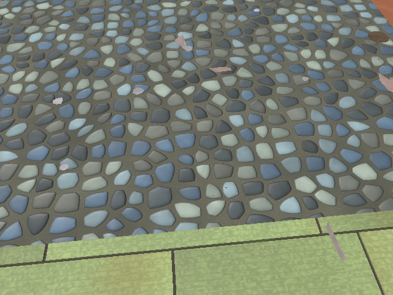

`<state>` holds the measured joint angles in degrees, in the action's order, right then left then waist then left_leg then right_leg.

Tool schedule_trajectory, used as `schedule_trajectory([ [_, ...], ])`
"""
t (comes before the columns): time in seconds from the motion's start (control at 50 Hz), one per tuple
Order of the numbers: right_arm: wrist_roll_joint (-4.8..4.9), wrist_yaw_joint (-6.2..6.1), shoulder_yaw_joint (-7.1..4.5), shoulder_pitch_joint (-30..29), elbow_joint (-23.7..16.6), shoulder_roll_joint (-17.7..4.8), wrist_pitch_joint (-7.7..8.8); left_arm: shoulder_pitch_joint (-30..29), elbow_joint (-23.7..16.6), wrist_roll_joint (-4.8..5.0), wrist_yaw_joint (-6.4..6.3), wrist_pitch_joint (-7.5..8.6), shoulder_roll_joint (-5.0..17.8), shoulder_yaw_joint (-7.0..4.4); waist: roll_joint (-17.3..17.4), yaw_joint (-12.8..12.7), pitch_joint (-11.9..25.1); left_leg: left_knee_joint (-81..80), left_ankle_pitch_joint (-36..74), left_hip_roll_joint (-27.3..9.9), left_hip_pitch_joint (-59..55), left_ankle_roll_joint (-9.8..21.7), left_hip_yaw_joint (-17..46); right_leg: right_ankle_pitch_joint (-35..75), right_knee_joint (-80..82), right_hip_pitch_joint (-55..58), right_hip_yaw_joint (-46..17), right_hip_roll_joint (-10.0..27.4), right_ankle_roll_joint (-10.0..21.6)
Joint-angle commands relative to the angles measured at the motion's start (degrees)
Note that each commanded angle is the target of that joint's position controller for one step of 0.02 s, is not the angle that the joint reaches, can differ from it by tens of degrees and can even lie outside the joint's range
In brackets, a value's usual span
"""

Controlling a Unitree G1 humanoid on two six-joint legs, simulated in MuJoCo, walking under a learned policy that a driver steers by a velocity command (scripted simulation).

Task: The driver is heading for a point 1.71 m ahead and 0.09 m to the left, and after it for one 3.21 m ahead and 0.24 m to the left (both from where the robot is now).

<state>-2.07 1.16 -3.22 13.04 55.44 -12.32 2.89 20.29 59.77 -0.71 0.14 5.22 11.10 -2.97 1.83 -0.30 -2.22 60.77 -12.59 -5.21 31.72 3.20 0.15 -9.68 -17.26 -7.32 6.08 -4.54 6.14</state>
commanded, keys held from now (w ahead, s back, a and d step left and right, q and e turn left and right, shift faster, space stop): w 1.00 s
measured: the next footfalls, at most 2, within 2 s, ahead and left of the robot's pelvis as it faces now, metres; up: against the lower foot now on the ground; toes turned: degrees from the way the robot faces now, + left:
left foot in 0.32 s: +0.34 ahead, +0.12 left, +0.00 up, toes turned +4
right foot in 0.90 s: +0.65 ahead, -0.06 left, +0.00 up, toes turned -5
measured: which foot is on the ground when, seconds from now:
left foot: up 0.00-0.30, down 0.32-0.90, up 0.92-1.00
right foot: down 0.00-0.32, up 0.34-0.88, down 0.90-1.00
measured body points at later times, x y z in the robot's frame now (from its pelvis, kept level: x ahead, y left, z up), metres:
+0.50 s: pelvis +0.27 +0.06 +0.00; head +0.29 +0.07 +0.45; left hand +0.30 +0.30 -0.16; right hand +0.32 -0.20 -0.14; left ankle +0.30 +0.12 -0.75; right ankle +0.21 -0.08 -0.66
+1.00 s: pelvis +0.54 +0.01 -0.01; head +0.57 +0.00 +0.43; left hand +0.66 +0.26 -0.14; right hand +0.51 -0.23 -0.17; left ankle +0.40 +0.12 -0.65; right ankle +0.60 -0.06 -0.75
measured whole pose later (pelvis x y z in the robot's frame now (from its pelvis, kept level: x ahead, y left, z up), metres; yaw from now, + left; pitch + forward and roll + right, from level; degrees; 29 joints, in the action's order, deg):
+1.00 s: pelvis +0.54 +0.01 -0.01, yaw +0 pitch +0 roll +0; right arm -0.6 -0.1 -2.6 21.6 59.5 -11.3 4.5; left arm 7.9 53.4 -1.3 0.6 4.2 12.0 -3.3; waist 1.0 1.5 -3.5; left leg 64.5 -21.4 0.3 15.5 4.9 -0.6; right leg -9.9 -29.2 -19.7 6.3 -2.0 5.6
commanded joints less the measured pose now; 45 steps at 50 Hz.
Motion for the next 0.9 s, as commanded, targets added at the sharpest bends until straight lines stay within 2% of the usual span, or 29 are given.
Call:
schedule_trajectory([
  [0.02,0.06,0.41,-0.22,-0.4,-2.6,-1.9,-0.72,2.5,-1.8,0.14,-0.13,1.07,5.7,-0.54,-4.5,1.1,-2.8,-4.7,5.9,-1.8,5.6,-1.5,-1.0,10.8,11.5,-0.5,-12.0,15.3,6.0],
  [0.1,0.73,0.57,0.47,-9.0,-5.5,-1.2,-0.51,6.5,-0.9,0.15,-0.23,1.02,5.5,-0.11,-4.9,-1.1,-3.5,-16.5,11.8,-0.6,5.8,-2.2,-3.0,16.5,11.2,3.0,-9.4,14.2,4.9],
  [0.18,0.87,0.47,0.84,-15.0,-7.6,-1.4,-0.18,10.5,0.6,-0.27,-0.70,0.86,5.8,0.01,-5.5,-3.0,-4.1,-23.7,12.1,1.1,5.9,-1.0,-4.4,21.5,9.3,9.9,-8.6,15.7,5.2],
  [0.24,0.86,0.38,0.61,-16.5,-8.9,-2.2,0.44,10.8,1.3,-0.81,-1.25,0.56,6.6,-0.23,-5.7,-2.5,-4.5,-27.2,7.4,2.2,4.8,1.0,-4.5,27.9,6.0,14.7,-8.5,17.7,5.3],
  [0.28,0.87,-0.07,0.06,-11.8,-7.7,-3.1,1.02,8.7,1.2,-0.96,-1.47,0.45,7.5,-0.49,-6.3,0.3,-2.1,-29.9,3.1,5.0,-3.6,3.0,-5.8,41.3,-0.4,14.8,-7.0,17.6,4.0],
  [0.3,0.75,-0.50,-0.54,-5.0,-5.5,-3.9,1.42,7.9,1.2,-0.89,-1.41,0.28,7.9,-0.61,-6.0,3.1,1.3,-32.2,2.9,7.0,-11.8,4.2,-6.7,46.7,-8.2,14.1,-6.0,16.6,3.2],
  [0.32,0.08,-1.06,-1.46,5.2,-2.1,-5.6,2.02,6.9,0.8,-0.51,-1.26,0.17,7.5,-0.42,-4.2,7.2,6.7,-34.7,5.6,6.3,-25.3,6.0,-5.5,42.4,-19.6,8.3,-4.1,14.3,2.0],
  [0.34,-1.49,-1.75,-2.90,14.9,-0.4,-10.9,2.42,7.7,-1.4,0.88,-0.82,0.30,4.7,0.49,2.5,9.4,14.4,-35.5,0.7,-7.6,-42.4,10.1,10.9,22.0,-38.1,-7.2,-1.4,10.1,0.1],
  [0.36,-1.11,-1.18,-3.77,15.9,-0.2,-14.5,1.90,13.2,-1.5,1.99,-0.43,0.19,1.8,0.65,12.1,6.6,19.5,-42.9,1.0,-20.4,-51.3,17.2,36.6,-21.5,-55.9,-23.6,-2.4,-0.3,-1.3],
  [0.38,0.96,-0.80,-3.22,10.3,-0.8,-11.6,1.28,7.8,-1.8,0.45,-0.60,-0.20,6.4,-0.67,3.0,5.1,13.5,-44.7,-3.7,-16.9,-45.2,15.1,33.8,-17.5,-59.0,-28.1,-9.4,3.5,-0.3],
  [0.4,1.38,-0.63,-2.17,4.5,-1.7,-8.1,1.37,3.3,-3.4,0.17,-0.28,0.09,5.9,-0.68,1.3,3.3,5.7,-46.5,-2.8,-15.0,-36.4,13.1,25.3,-12.0,-56.8,-29.2,-9.0,5.9,-0.2],
  [0.42,1.19,-0.45,-1.35,1.7,-1.9,-5.2,1.75,1.4,-3.6,0.02,-0.10,0.16,4.9,-0.59,-0.4,1.8,2.4,-48.8,1.3,-12.1,-30.3,11.1,19.7,-8.5,-53.4,-27.2,-8.8,7.8,-0.3],
  [0.44,1.31,-0.66,-0.82,1.4,-1.3,-3.6,2.10,1.4,-3.5,-0.79,0.11,-0.42,4.3,-0.68,0.5,0.2,0.8,-50.0,4.9,-9.8,-26.3,9.5,15.5,-7.0,-50.8,-24.8,-8.5,8.9,-0.8],
  [0.46,1.41,-0.89,-0.28,1.8,-0.6,-2.1,2.39,2.8,-3.1,-1.31,0.50,-1.23,3.1,-0.49,1.3,-1.1,0.7,-51.1,7.1,-8.0,-23.6,8.4,12.1,-6.2,-48.8,-22.2,-8.2,9.6,-1.5],
  [0.48,1.41,-1.04,-0.18,3.6,0.3,-2.2,2.83,3.0,-3.1,-1.46,0.83,-1.83,2.6,-0.50,1.6,-1.5,0.9,-51.5,10.1,-7.5,-22.8,8.4,10.7,-5.8,-47.9,-21.2,-7.6,9.5,-2.0],
  [0.52,1.63,-1.21,-0.44,6.3,1.5,-4.0,3.44,0.6,-4.0,-1.58,1.24,-2.65,2.4,-0.55,1.2,-1.9,0.1,-52.7,13.2,-6.7,-22.7,8.8,8.2,-3.8,-45.7,-23.4,-6.6,10.0,-3.1],
  [0.54,1.60,-1.23,-0.54,7.3,1.7,-4.8,3.52,-1.8,-4.9,-1.57,1.36,-2.94,2.6,-0.55,1.1,-1.7,-0.7,-53.6,12.8,-6.5,-22.8,8.9,7.3,-1.9,-44.1,-25.4,-6.1,10.5,-3.6],
  [0.58,1.58,-1.22,-0.38,9.5,2.2,-4.9,3.44,-7.2,-6.8,-1.38,1.50,-3.23,3.2,-0.55,1.1,-0.6,-2.3,-54.9,13.2,-5.9,-24.1,8.7,6.2,2.1,-39.7,-29.5,-5.3,11.3,-4.5],
  [0.68,1.52,-1.31,0.10,14.3,3.4,-4.6,3.34,-17.7,-10.3,-0.62,1.64,-2.95,2.5,0.25,1.5,2.0,-3.5,-54.7,20.0,-4.6,-28.4,7.6,3.0,9.1,-25.8,-30.2,-2.9,10.1,-5.2],
  [0.78,0.83,-1.98,0.09,18.2,5.1,-5.0,2.99,-24.0,-13.0,-0.53,1.47,-2.34,3.2,0.49,2.1,3.6,-4.5,-51.6,26.9,-7.0,-37.0,8.2,2.3,7.3,-18.0,-30.3,-1.8,8.2,-3.1],
  [0.82,0.56,-2.32,-0.14,17.3,5.3,-5.7,2.82,-23.3,-13.4,-0.50,1.35,-1.83,3.8,0.25,2.3,2.5,-4.2,-48.5,33.5,-8.1,-39.3,7.7,1.8,3.4,-15.5,-27.6,-1.4,7.1,-1.5],
  [0.84,0.50,-2.43,-0.27,16.1,5.2,-6.2,2.79,-20.9,-12.8,-0.49,1.11,-1.54,4.2,-0.03,2.6,1.0,-3.0,-45.2,41.0,-8.0,-39.2,7.0,0.9,1.2,-14.2,-23.2,-0.7,5.6,-0.4],
  [0.86,0.47,-2.46,-0.45,15.3,5.2,-6.8,2.68,-15.7,-11.2,-0.55,0.72,-1.20,5.0,-0.55,2.9,-1.2,-0.3,-39.3,48.3,-7.5,-38.9,6.3,0.2,-0.4,-12.8,-16.5,0.0,3.6,0.7],
  [0.88,0.75,-2.32,-0.44,14.1,5.0,-6.8,2.43,-6.4,-8.0,-0.89,0.23,-0.67,6.0,-1.28,1.3,-5.2,4.4,-28.9,49.2,-5.4,-36.3,5.2,-1.7,2.2,-9.0,-5.4,0.8,2.1,2.1],
  [0.9,1.34,-2.11,0.08,13.6,3.6,-5.6,2.51,4.0,-5.3,-2.25,-0.42,-0.13,9.6,-2.49,-1.8,-8.7,10.9,-14.2,34.9,-3.1,-25.2,4.1,-3.1,-0.1,-8.7,10.2,-7.7,10.0,4.8],
])
Keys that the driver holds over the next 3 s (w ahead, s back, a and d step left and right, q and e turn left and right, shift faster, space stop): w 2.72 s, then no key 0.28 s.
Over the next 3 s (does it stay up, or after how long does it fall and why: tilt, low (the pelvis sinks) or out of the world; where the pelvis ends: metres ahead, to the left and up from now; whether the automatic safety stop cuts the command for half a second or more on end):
stays up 1.58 0.04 0.00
